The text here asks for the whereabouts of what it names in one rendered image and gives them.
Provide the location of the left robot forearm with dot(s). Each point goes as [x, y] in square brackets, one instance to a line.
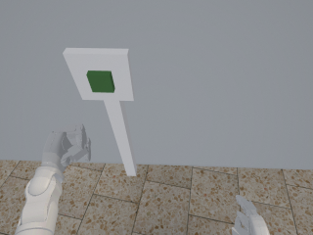
[42, 194]

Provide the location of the panel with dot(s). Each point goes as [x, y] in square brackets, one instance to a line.
[116, 60]

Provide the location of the right robot hand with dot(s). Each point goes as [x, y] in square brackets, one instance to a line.
[253, 223]

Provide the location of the left robot hand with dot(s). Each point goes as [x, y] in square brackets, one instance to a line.
[60, 152]

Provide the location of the button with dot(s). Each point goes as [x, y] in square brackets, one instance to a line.
[101, 81]

